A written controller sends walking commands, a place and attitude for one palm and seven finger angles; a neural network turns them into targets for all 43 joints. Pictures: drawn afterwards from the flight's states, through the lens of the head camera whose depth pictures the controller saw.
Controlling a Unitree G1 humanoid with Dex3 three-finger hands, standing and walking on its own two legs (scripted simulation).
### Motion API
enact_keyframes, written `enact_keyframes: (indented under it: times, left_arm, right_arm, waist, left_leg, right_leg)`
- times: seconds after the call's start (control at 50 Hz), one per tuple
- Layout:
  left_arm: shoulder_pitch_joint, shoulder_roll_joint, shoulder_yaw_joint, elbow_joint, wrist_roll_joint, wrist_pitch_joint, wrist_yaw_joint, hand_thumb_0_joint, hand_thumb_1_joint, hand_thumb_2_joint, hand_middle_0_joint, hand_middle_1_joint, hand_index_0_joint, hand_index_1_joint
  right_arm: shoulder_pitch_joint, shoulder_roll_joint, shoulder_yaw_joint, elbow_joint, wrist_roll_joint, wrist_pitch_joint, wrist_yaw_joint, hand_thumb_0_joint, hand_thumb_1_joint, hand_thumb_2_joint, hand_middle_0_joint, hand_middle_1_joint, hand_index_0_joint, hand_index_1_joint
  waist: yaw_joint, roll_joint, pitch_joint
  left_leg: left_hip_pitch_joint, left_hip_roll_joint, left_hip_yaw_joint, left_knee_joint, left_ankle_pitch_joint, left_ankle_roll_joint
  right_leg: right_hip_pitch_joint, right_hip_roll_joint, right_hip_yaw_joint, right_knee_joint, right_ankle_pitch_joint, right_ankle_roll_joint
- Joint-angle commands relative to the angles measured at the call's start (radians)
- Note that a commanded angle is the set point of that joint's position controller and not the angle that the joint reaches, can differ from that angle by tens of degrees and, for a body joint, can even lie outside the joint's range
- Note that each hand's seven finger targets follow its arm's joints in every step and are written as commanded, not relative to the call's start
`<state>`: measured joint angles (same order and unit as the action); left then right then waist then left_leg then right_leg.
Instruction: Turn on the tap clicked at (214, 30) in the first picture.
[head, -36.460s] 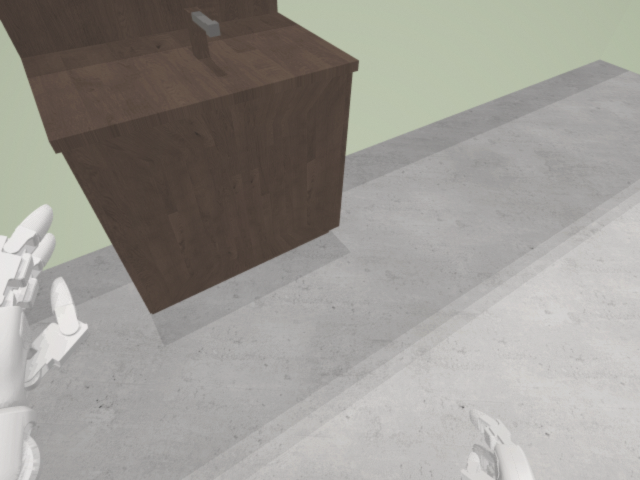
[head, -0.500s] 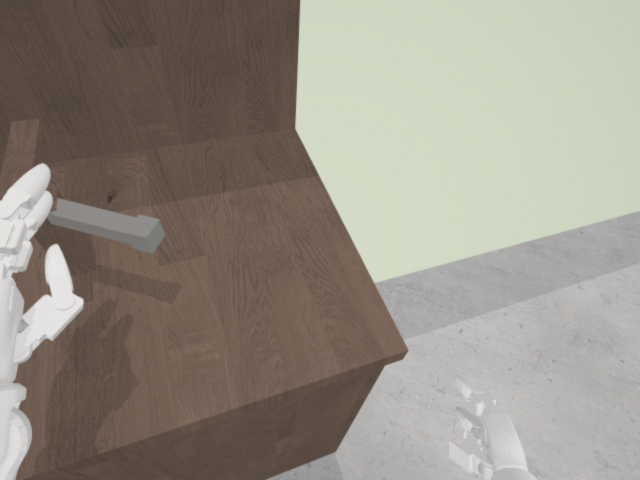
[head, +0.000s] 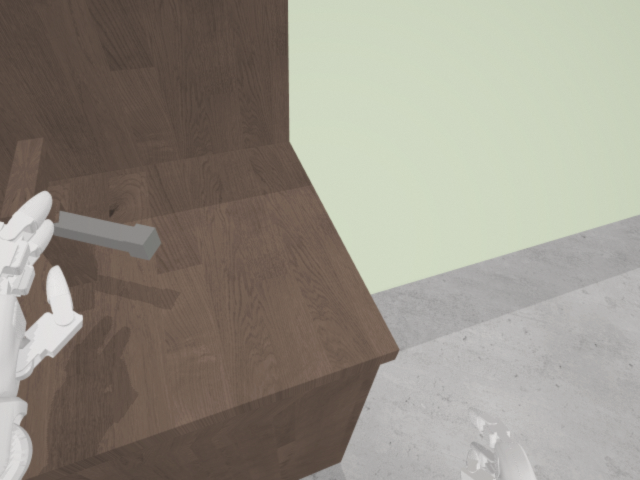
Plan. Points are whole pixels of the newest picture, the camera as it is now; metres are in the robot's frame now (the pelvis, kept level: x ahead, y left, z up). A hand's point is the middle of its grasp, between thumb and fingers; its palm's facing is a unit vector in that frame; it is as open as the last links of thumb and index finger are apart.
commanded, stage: look again from close up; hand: left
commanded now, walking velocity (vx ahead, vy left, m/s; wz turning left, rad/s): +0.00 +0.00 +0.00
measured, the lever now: (142, 242) +0.34 +0.25 +0.12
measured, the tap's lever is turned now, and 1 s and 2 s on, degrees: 57 57 57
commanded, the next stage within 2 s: shuffle to correct the standing spot in 0.04 s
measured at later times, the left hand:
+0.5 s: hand (89, 341) +0.19 +0.22 +0.16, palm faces +0.35 -0.85 -0.40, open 7.4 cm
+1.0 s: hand (47, 399) +0.15 +0.24 +0.16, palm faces +0.43 -0.82 -0.39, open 7.4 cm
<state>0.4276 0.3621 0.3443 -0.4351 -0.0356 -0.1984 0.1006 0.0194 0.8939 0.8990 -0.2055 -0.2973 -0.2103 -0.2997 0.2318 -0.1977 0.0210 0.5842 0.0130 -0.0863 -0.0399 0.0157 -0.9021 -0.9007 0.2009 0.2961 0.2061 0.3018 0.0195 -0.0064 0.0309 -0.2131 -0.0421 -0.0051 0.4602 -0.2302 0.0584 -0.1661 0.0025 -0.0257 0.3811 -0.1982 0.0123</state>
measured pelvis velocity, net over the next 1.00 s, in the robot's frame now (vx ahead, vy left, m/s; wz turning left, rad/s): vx -0.06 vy -0.02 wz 0.02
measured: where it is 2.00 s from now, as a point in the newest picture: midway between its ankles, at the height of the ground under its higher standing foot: outside the picture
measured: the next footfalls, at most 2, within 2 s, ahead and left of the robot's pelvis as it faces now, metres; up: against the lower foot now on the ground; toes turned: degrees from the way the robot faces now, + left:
none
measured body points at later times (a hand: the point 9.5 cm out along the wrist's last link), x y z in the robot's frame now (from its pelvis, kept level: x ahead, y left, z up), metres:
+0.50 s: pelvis -0.03 -0.02 +0.00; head +0.01 +0.00 +0.44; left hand +0.17 +0.27 +0.18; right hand +0.16 -0.23 -0.08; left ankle +0.01 +0.08 -0.74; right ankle +0.00 -0.13 -0.74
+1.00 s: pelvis -0.06 -0.02 -0.01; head -0.05 +0.00 +0.44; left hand +0.12 +0.28 +0.18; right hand +0.09 -0.25 -0.09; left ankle -0.05 +0.08 -0.74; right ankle +0.00 -0.13 -0.74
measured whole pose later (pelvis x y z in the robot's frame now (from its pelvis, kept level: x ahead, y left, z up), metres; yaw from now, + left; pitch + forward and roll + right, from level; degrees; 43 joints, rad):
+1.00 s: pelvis -0.06 -0.02 -0.01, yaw +1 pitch -1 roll -1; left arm 0.45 0.36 0.37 -0.49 -0.02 -0.17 0.13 0.02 0.89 0.90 -0.21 -0.30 -0.21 -0.30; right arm 0.27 -0.19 0.01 0.61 0.02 -0.12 -0.05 0.02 -0.90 -0.90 0.20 0.30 0.21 0.30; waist 0.02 -0.02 0.04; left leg -0.25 -0.02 -0.01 0.55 -0.27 0.03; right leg -0.30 0.00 -0.05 0.47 -0.15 -0.01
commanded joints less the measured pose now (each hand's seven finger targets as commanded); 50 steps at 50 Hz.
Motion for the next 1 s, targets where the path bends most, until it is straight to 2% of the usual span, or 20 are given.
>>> enact_keyframes:
  times: [0.0, 0.12, 0.14, 0.22, 0.28, 0.44, 0.52, 0.56, 0.6, 0.62, 0.66, 0.7, 0.72, 0.74, 0.76, 0.78, 0.82, 0.84, 0.9, 0.98]
  left_arm:
    - [-0.083, 0.16, 0.088, -0.212, -0.005, -0.067, 0.016, 0.0, 0.9, 0.9, -0.2, -0.3, -0.2, -0.3]
    - [-0.089, 0.181, 0.107, -0.224, 0.002, -0.068, 0.023, 0.0, 0.9, 0.9, -0.2, -0.3, -0.2, -0.3]
    - [-0.087, 0.153, 0.084, -0.206, -0.002, -0.07, 0.021, 0.0, 0.9, 0.9, -0.2, -0.3, -0.2, -0.3]
    - [-0.082, 0.184, 0.117, -0.236, -0.006, -0.072, 0.029, 0.0, 0.9, 0.9, -0.2, -0.3, -0.2, -0.3]
    - [-0.081, 0.162, 0.099, -0.238, -0.011, -0.082, 0.021, 0.0, 0.9, 0.9, -0.2, -0.3, -0.2, -0.3]
    - [-0.032, 0.163, 0.123, -0.288, -0.021, -0.103, 0.011, 0.0, 0.9, 0.9, -0.2, -0.3, -0.2, -0.3]
    - [-0.008, 0.198, 0.167, -0.332, -0.028, -0.119, 0.012, 0.0, 0.9, 0.9, -0.2, -0.3, -0.2, -0.3]
    - [-0.028, 0.192, 0.158, -0.352, -0.032, -0.133, 0.009, 0.0, 0.9, 0.9, -0.2, -0.3, -0.2, -0.3]
    - [-0.018, 0.202, 0.169, -0.333, -0.035, -0.141, 0.016, 0.0, 0.9, 0.9, -0.2, -0.3, -0.2, -0.3]
    - [0.002, 0.215, 0.187, -0.323, -0.035, -0.134, 0.027, 0.0, 0.9, 0.9, -0.2, -0.3, -0.2, -0.3]
    - [-0.009, 0.206, 0.175, -0.345, -0.035, -0.125, 0.039, 0.0, 0.9, 0.9, -0.2, -0.3, -0.2, -0.3]
    - [0.076, 0.199, 0.193, -0.297, -0.043, -0.096, 0.05, 0.0, 0.9, 0.9, -0.2, -0.3, -0.2, -0.3]
    - [0.103, 0.214, 0.207, -0.277, -0.042, -0.083, 0.06, 0.0, 0.9, 0.9, -0.2, -0.3, -0.2, -0.3]
    - [0.099, 0.175, 0.162, -0.285, -0.039, -0.083, 0.056, 0.0, 0.9, 0.9, -0.2, -0.3, -0.2, -0.3]
    - [0.07, 0.204, 0.177, -0.312, -0.031, -0.086, 0.056, 0.0, 0.9, 0.9, -0.2, -0.3, -0.2, -0.3]
    - [0.076, 0.208, 0.178, -0.301, -0.029, -0.083, 0.052, 0.0, 0.9, 0.9, -0.2, -0.3, -0.2, -0.3]
    - [-0.016, 0.203, 0.164, -0.327, -0.004, -0.07, 0.053, 0.0, 0.9, 0.9, -0.2, -0.3, -0.2, -0.3]
    - [-0.04, 0.172, 0.129, -0.314, 0.002, -0.063, 0.05, 0.0, 0.9, 0.9, -0.2, -0.3, -0.2, -0.3]
    - [-0.071, 0.164, 0.106, -0.294, 0.011, -0.047, 0.045, 0.0, 0.9, 0.9, -0.2, -0.3, -0.2, -0.3]
    - [-0.094, 0.144, 0.082, -0.231, 0.025, -0.041, 0.04, 0.0, 0.9, 0.9, -0.2, -0.3, -0.2, -0.3]
  right_arm:
    - [-0.098, -0.13, -0.059, -0.163, 0.003, -0.063, -0.011, 0.0, -0.9, -0.9, 0.2, 0.3, 0.2, 0.3]
    - [-0.11, -0.127, -0.059, -0.158, 0.006, -0.068, -0.013, 0.0, -0.9, -0.9, 0.2, 0.3, 0.2, 0.3]
    - [-0.106, -0.126, -0.053, -0.16, 0.0, -0.066, -0.014, 0.0, -0.9, -0.9, 0.2, 0.3, 0.2, 0.3]
    - [-0.115, -0.122, -0.056, -0.166, 0.004, -0.071, -0.02, 0.0, -0.9, -0.9, 0.2, 0.3, 0.2, 0.3]
    - [-0.105, -0.122, -0.058, -0.179, -0.001, -0.068, -0.015, 0.0, -0.9, -0.9, 0.2, 0.3, 0.2, 0.3]
    - [-0.1, -0.119, -0.06, -0.189, -0.009, -0.068, -0.01, 0.0, -0.9, -0.9, 0.2, 0.3, 0.2, 0.3]
    - [-0.099, -0.111, -0.069, -0.185, -0.007, -0.084, -0.015, 0.0, -0.9, -0.9, 0.2, 0.3, 0.2, 0.3]
    - [-0.088, -0.116, -0.076, -0.185, -0.013, -0.09, -0.019, 0.0, -0.9, -0.9, 0.2, 0.3, 0.2, 0.3]
    - [-0.066, -0.109, -0.08, -0.167, -0.013, -0.098, -0.025, 0.0, -0.9, -0.9, 0.2, 0.3, 0.2, 0.3]
    - [-0.059, -0.106, -0.085, -0.143, -0.007, -0.094, -0.027, 0.0, -0.9, -0.9, 0.2, 0.3, 0.2, 0.3]
    - [-0.065, -0.09, -0.081, -0.136, -0.016, -0.088, -0.025, 0.0, -0.9, -0.9, 0.2, 0.3, 0.2, 0.3]
    - [-0.076, -0.081, -0.066, -0.137, -0.01, -0.089, -0.027, 0.0, -0.9, -0.9, 0.2, 0.3, 0.2, 0.3]
    - [-0.094, -0.093, -0.062, -0.134, -0.004, -0.086, -0.031, 0.0, -0.9, -0.9, 0.2, 0.3, 0.2, 0.3]
    - [-0.087, -0.101, -0.06, -0.143, -0.007, -0.083, -0.035, 0.0, -0.9, -0.9, 0.2, 0.3, 0.2, 0.3]
    - [-0.097, -0.119, -0.066, -0.155, -0.003, -0.087, -0.04, 0.0, -0.9, -0.9, 0.2, 0.3, 0.2, 0.3]
    - [-0.099, -0.122, -0.072, -0.161, 0.007, -0.087, -0.043, 0.0, -0.9, -0.9, 0.2, 0.3, 0.2, 0.3]
    - [-0.12, -0.123, -0.059, -0.158, 0.004, -0.087, -0.044, 0.0, -0.9, -0.9, 0.2, 0.3, 0.2, 0.3]
    - [-0.098, -0.123, -0.063, -0.155, 0.006, -0.089, -0.041, 0.0, -0.9, -0.9, 0.2, 0.3, 0.2, 0.3]
    - [-0.076, -0.135, -0.075, -0.15, 0.007, -0.101, -0.023, 0.0, -0.9, -0.9, 0.2, 0.3, 0.2, 0.3]
    - [-0.067, -0.132, -0.072, -0.142, 0.003, -0.102, -0.016, 0.0, -0.9, -0.9, 0.2, 0.3, 0.2, 0.3]
  waist:
    - [-0.001, 0.051, -0.121]
    - [-0.001, 0.07, -0.109]
    - [-0.001, 0.054, -0.092]
    - [0.005, 0.079, -0.105]
    - [0.009, 0.094, -0.101]
    - [0.015, 0.104, -0.154]
    - [0.012, 0.091, -0.181]
    - [0.005, 0.06, -0.167]
    - [-0.006, -0.024, -0.154]
    - [-0.012, -0.069, -0.169]
    - [-0.015, -0.134, -0.164]
    - [-0.009, -0.109, -0.181]
    - [-0.009, -0.051, -0.188]
    - [-0.009, -0.001, -0.187]
    - [0.002, 0.05, -0.177]
    - [0.006, 0.086, -0.178]
    - [-0.004, 0.19, -0.115]
    - [-0.006, 0.138, -0.107]
    - [-0.007, 0.087, -0.111]
    - [-0.013, 0.053, -0.006]
  left_leg:
    - [-0.018, 0.128, -0.111, -0.11, 0.087, -0.028]
    - [-0.025, 0.127, -0.112, -0.123, 0.044, -0.027]
    - [-0.033, 0.132, -0.124, -0.14, 0.036, -0.028]
    - [-0.001, 0.152, -0.122, -0.126, 0.182, -0.045]
    - [-0.016, 0.18, -0.127, -0.123, 0.203, -0.041]
    - [-0.065, 0.225, -0.138, -0.071, 0.197, -0.022]
    - [-0.058, 0.22, -0.135, 0.002, 0.229, -0.027]
    - [-0.09, 0.183, -0.117, 0.048, 0.083, -0.03]
    - [-0.063, 0.095, -0.063, 0.173, -0.111, -0.048]
    - [-0.018, 0.064, -0.043, 0.278, -0.138, -0.061]
    - [-0.024, 0.038, -0.042, 0.358, -0.141, -0.064]
    - [-0.026, 0.064, -0.04, 0.185, -0.123, -0.058]
    - [-0.001, 0.088, -0.043, 0.05, -0.085, -0.046]
    - [-0.016, 0.119, -0.07, -0.053, -0.069, -0.025]
    - [-0.039, 0.165, -0.117, -0.107, -0.051, -0.004]
    - [-0.07, 0.205, -0.145, -0.121, -0.131, 0.012]
    - [-0.216, 0.243, -0.231, -0.206, -0.267, 0.037]
    - [-0.224, 0.231, -0.211, -0.182, -0.235, 0.036]
    - [-0.182, 0.172, -0.142, -0.111, -0.181, 0.011]
    - [-0.231, 0.133, -0.131, -0.13, -0.341, 0.001]
  right_leg:
    - [0.069, -0.084, 0.073, -0.033, 0.105, -0.046]
    - [0.06, -0.08, 0.073, -0.036, 0.069, -0.045]
    - [0.048, -0.071, 0.065, -0.043, 0.057, -0.044]
    - [0.052, -0.067, 0.071, -0.017, 0.141, -0.039]
    - [0.044, -0.06, 0.065, -0.003, 0.138, -0.036]
    - [0.023, -0.061, 0.071, 0.056, 0.147, -0.049]
    - [-0.018, -0.081, 0.113, 0.06, 0.201, -0.073]
    - [-0.062, -0.111, 0.146, 0.03, 0.176, -0.092]
    - [-0.176, -0.197, 0.224, -0.062, 0.087, -0.132]
    - [-0.248, -0.267, 0.285, -0.106, 0.041, -0.179]
    - [-0.27, -0.338, 0.282, -0.135, 0.0, -0.219]
    - [-0.188, -0.301, 0.241, -0.059, 0.015, -0.184]
    - [-0.173, -0.255, 0.212, -0.011, -0.018, -0.146]
    - [-0.131, -0.18, 0.158, 0.027, -0.069, -0.095]
    - [-0.096, -0.113, 0.121, 0.051, -0.096, -0.047]
    - [-0.082, -0.091, 0.108, 0.052, -0.174, -0.023]
    - [0.006, -0.059, 0.07, 0.149, -0.153, -0.018]
    - [0.036, -0.05, 0.057, 0.144, -0.111, -0.016]
    - [0.069, -0.065, 0.066, 0.048, -0.065, -0.027]
    - [-0.015, -0.074, 0.118, -0.041, -0.267, -0.04]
